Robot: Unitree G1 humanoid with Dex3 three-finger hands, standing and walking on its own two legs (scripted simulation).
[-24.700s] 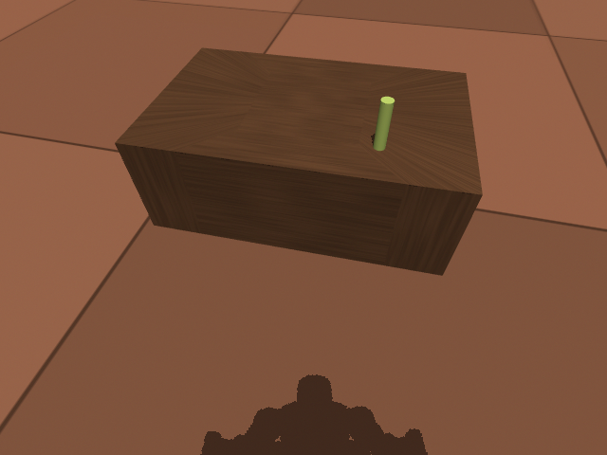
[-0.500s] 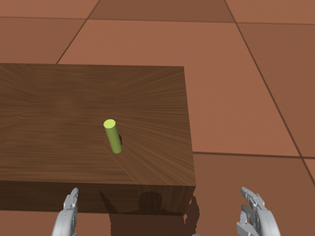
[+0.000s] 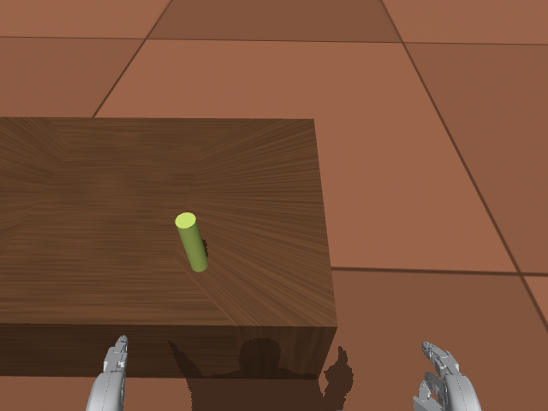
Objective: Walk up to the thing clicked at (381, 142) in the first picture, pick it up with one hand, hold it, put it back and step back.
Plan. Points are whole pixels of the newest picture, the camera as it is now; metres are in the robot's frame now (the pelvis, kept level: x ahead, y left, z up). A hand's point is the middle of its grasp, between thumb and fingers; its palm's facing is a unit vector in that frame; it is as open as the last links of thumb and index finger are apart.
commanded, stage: home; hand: left
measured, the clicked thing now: (193, 244) +0.52 +0.20 -0.18
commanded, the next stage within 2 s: stand in 0.12 s
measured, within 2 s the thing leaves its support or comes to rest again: neither
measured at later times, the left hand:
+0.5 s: hand out of the picture +0.12 +0.23 -0.10, palm faces -0.03 -0.93 -0.35, open 13.9 cm
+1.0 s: hand out of the picture +0.04 +0.24 -0.10, palm faces +0.01 -0.93 -0.36, open 7.5 cm
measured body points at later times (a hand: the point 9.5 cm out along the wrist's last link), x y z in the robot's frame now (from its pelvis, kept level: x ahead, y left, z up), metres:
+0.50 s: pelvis -0.01 +0.00 +0.01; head +0.00 +0.00 +0.46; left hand +0.12 +0.28 -0.08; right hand +0.12 -0.27 -0.09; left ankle -0.01 +0.12 -0.69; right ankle +0.03 -0.13 -0.69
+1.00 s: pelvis -0.01 +0.00 +0.05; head -0.02 -0.02 +0.50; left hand +0.04 +0.29 -0.07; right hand +0.05 -0.29 -0.09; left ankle -0.01 +0.12 -0.69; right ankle +0.03 -0.13 -0.69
